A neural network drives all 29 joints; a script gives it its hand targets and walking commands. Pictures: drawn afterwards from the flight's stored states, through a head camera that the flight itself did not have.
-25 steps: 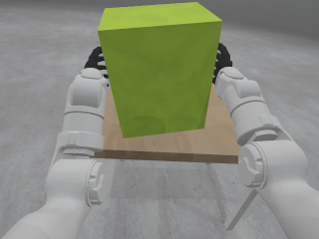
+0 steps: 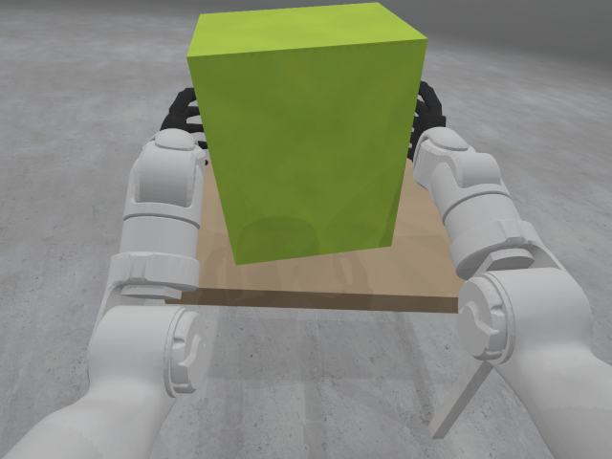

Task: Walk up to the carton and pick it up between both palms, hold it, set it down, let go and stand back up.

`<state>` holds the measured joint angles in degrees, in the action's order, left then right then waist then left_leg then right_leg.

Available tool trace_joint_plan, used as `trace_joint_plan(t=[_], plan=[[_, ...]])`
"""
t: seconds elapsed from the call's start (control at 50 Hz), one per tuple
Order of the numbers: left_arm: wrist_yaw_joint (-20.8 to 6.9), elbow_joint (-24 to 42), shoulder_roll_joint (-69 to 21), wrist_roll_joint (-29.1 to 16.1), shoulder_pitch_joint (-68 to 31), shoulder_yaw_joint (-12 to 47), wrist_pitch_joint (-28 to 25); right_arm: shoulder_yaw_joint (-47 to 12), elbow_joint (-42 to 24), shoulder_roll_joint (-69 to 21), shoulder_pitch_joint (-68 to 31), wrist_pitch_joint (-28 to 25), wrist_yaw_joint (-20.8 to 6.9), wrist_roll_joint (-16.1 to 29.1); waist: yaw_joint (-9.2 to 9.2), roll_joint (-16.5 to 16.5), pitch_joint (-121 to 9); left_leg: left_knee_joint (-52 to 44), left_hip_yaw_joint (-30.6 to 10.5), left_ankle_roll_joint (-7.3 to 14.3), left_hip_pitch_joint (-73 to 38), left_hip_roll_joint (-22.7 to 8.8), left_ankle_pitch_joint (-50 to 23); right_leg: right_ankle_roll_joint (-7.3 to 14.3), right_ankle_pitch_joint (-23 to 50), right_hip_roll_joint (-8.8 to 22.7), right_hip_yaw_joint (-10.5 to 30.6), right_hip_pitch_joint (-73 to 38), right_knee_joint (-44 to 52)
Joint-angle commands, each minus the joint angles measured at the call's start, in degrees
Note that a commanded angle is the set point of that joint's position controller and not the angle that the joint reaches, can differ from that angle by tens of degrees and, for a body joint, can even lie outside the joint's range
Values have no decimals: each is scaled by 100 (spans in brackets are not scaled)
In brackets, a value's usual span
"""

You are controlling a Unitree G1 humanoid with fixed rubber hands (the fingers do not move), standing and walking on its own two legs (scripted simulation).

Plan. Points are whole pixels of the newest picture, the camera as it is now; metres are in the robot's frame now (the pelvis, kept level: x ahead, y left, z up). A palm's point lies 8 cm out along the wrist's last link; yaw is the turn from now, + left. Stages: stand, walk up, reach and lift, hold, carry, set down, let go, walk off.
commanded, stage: hold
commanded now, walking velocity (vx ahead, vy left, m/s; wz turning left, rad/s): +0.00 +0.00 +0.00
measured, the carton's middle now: (303, 139) +0.43 +0.03 +0.28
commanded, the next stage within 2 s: none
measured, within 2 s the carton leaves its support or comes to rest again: neither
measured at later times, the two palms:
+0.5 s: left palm (181, 144) +0.39 +0.17 +0.28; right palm (431, 138) +0.40 -0.13 +0.30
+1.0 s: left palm (176, 142) +0.39 +0.18 +0.29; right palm (430, 133) +0.40 -0.12 +0.31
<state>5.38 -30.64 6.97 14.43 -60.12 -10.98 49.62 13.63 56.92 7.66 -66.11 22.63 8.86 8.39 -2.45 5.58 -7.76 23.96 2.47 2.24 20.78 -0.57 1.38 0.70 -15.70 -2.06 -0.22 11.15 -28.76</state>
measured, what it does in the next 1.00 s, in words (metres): stands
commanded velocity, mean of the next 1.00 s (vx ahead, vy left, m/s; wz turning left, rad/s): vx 0.00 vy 0.00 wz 0.00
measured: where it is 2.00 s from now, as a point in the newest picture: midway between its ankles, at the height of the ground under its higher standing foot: outside the picture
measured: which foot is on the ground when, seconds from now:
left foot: down 0.00-1.00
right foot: down 0.00-1.00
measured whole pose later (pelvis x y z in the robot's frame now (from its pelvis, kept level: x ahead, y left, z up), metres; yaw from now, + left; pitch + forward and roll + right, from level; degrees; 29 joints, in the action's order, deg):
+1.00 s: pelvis +0.00 +0.00 +0.00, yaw +0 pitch -2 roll -2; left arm 4.9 -30.7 7.0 14.6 -60.1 -11.0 50.8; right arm 12.0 56.3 8.3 -66.7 25.5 9.9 10.2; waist -2.4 5.6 -9.3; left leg 24.0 2.5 2.0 20.7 -0.5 1.7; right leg 0.7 -16.0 -2.0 -0.2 11.1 -28.8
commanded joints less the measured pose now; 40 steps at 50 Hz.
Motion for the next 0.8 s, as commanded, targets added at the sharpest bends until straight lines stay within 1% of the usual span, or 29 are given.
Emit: trace_joint_plan(t=[0.0, 0.04, 0.06, 0.08, 0.14, 0.16, 0.18, 0.2, 0.22, 0.24, 0.28, 0.3, 0.32, 0.34, 0.36, 0.4, 0.42, 0.46, 0.48, 0.54, 0.58, 0.6, 0.62, 0.64, 0.66, 0.68, 0.7, 0.72, 0.78], plan=[[-904, 1290, -3891, -1111, -4769, 1600, -596, -1524, -1766, -2266, -5458, -137, -935, 1226, -246, -895, -2954, -233, -949, -376, -5071, -387, 961, 256, -649, 472, 242, 2347, 1840], [-916, 1165, -3768, -1067, -4576, 1470, -559, -1515, -1728, -2280, -5404, -112, -902, 1199, -171, -851, -2921, -229, -902, -341, -5016, -362, 890, 244, -627, 471, 255, 2248, 1873], [-900, 1370, -3838, -1106, -4599, 1604, -575, -1520, -1821, -2262, -5387, -118, -904, 1220, -250, -971, -2903, -281, -897, -384, -4971, -384, 850, 239, -538, 449, 234, 2157, 1860], [-890, 1290, -3875, -1112, -4580, 1640, -543, -1490, -1837, -2281, -5403, -98, -899, 1261, -221, -1119, -2932, -355, -880, -409, -4779, -441, 873, 193, -413, 374, 234, 1972, 1787], [-840, 1395, -3811, -1140, -4707, 1583, -576, -1592, -1825, -2438, -5472, -81, -906, 1273, -135, -1071, -2965, -458, -778, -360, -4529, -420, 870, 126, -281, 304, 194, 1704, 1745], [-843, 1445, -3683, -1127, -4657, 1474, -577, -1695, -1949, -2513, -5464, -73, -910, 1351, 20, -984, -3063, -441, -743, -279, -4519, -374, 793, 100, -190, 295, 224, 1555, 1737], [-851, 1288, -3767, -1101, -4689, 1520, -561, -1511, -1713, -2364, -5405, -34, -904, 1291, -147, -1153, -2863, -492, -780, -364, -4424, -393, 1009, 124, -360, 309, 223, 1689, 1743], [-855, 1276, -3713, -1097, -4676, 1467, -561, -1564, -1782, -2441, -5487, -38, -913, 1265, -68, -1055, -2817, -572, -715, -322, -4251, -397, 1083, 97, -361, 243, 190, 1567, 1717], [-861, 1278, -3731, -1144, -4599, 1580, -528, -1498, -1769, -2353, -5358, -4, -902, 1253, -166, -1213, -2843, -630, -695, -366, -4145, -436, 1069, 63, -145, 195, 186, 1379, 1679], [-853, 1359, -3689, -1204, -4677, 1507, -596, -1640, -2006, -2493, -5552, -53, -919, 1302, -38, -888, -3124, -450, -722, -284, -4424, -382, 831, 74, -168, 280, 218, 1585, 1716], [-844, 1287, -3727, -1146, -4588, 1504, -557, -1592, -1849, -2478, -5447, 22, -894, 1312, -48, -1147, -2876, -559, -668, -345, -4119, -385, 947, 75, -170, 207, 214, 1396, 1686], [-835, 1352, -3817, -1242, -4619, 1665, -558, -1608, -2153, -2467, -5652, -58, -891, 1341, -132, -1108, -3151, -481, -742, -342, -4350, -386, 835, 67, -76, 239, 182, 1462, 1688], [-796, 1465, -3767, -1263, -4561, 1636, -572, -1754, -2298, -2577, -5679, -60, -892, 1402, -41, -970, -3242, -501, -726, -315, -4334, -398, 723, 35, 78, 205, 181, 1357, 1683], [-763, 1643, -3789, -1276, -4701, 1666, -591, -1744, -2036, -2615, -5446, 12, -905, 1417, -48, -1185, -3315, -570, -682, -350, -4187, -429, 668, 12, 278, 102, 157, 1125, 1586], [-760, 1398, -3756, -1285, -4650, 1671, -553, -1682, -2014, -2550, -5537, 42, -900, 1361, -104, -1301, -3107, -652, -653, -359, -4014, -454, 849, -24, 197, 55, 132, 1082, 1571], [-802, 1280, -3763, -1278, -4661, 1559, -584, -1547, -1894, -2549, -5498, 45, -890, 1278, -87, -1077, -2955, -622, -694, -334, -4084, -422, 1074, 27, -118, 178, 180, 1394, 1661], [-833, 1277, -3679, -1239, -4498, 1458, -563, -1688, -2161, -2607, -5573, 9, -875, 1341, 13, -897, -3099, -468, -669, -251, -4265, -345, 758, 30, -2, 241, 225, 1483, 1704], [-835, 1499, -3609, -1258, -4673, 1460, -598, -1721, -2083, -2661, -5438, 44, -845, 1395, 35, -943, -3179, -397, -668, -251, -4388, -304, 709, 43, -87, 270, 249, 1580, 1746], [-860, 1412, -3512, -1149, -4783, 1294, -586, -1791, -1921, -2760, -5504, 83, -828, 1420, 146, -902, -2956, -417, -568, -191, -4239, -270, 648, -8, -90, 235, 217, 1513, 1729], [-926, 1151, -3539, -1092, -4357, 1293, -484, -1699, -1966, -2525, -5386, 104, -805, 1423, 45, -944, -2788, -396, -644, -219, -4315, -270, 700, 65, -131, 279, 268, 1707, 1768], [-959, 1330, -3557, -1173, -4804, 1341, -557, -1643, -2007, -2585, -5528, 104, -817, 1391, 69, -904, -3007, -336, -634, -223, -4433, -262, 786, 79, -312, 308, 285, 1788, 1774], [-922, 1366, -3601, -1149, -4671, 1391, -547, -1670, -1976, -2566, -5438, 116, -794, 1424, 10, -1092, -2889, -377, -617, -279, -4307, -270, 675, 70, -133, 267, 248, 1720, 1744], [-947, 1183, -3508, -1099, -4720, 1211, -529, -1721, -1951, -2579, -5543, 159, -808, 1430, 100, -907, -2902, -458, -587, -218, -4155, -297, 782, 20, -138, 195, 226, 1501, 1722], [-989, 1235, -3506, -1136, -4632, 1356, -522, -1614, -1945, -2484, -5384, 164, -781, 1408, -22, -1068, -2805, -391, -595, -266, -4284, -285, 645, 70, -94, 260, 256, 1727, 1750], [-1015, 1062, -3426, -1030, -4679, 1176, -500, -1637, -1879, -2519, -5562, 185, -796, 1421, 77, -873, -2793, -427, -584, -202, -4186, -269, 818, 39, -320, 251, 253, 1634, 1781], [-1030, 1118, -3529, -1050, -4628, 1210, -509, -1672, -1930, -2551, -5492, 188, -781, 1435, 51, -911, -2777, -410, -589, -223, -4251, -271, 718, 75, -254, 273, 251, 1715, 1784], [-1073, 1128, -3307, -967, -4689, 1013, -527, -1704, -1885, -2671, -5520, 195, -772, 1437, 206, -678, -2702, -225, -596, -102, -4443, -175, 633, 98, -532, 389, 325, 2002, 1880], [-1095, 1189, -3427, -1028, -4738, 1119, -536, -1686, -1995, -2591, -5496, 168, -753, 1443, 126, -744, -2797, -109, -671, -156, -4838, -161, 590, 212, -657, 513, 381, 2322, 1957], [-1090, 1293, -3536, -1087, -5097, 1217, -598, -1608, -2019, -2597, -5657, 167, -757, 1453, 17, -805, -3014, -55, -668, -186, -4849, -170, 630, 241, -789, 501, 360, 2441, 1934]])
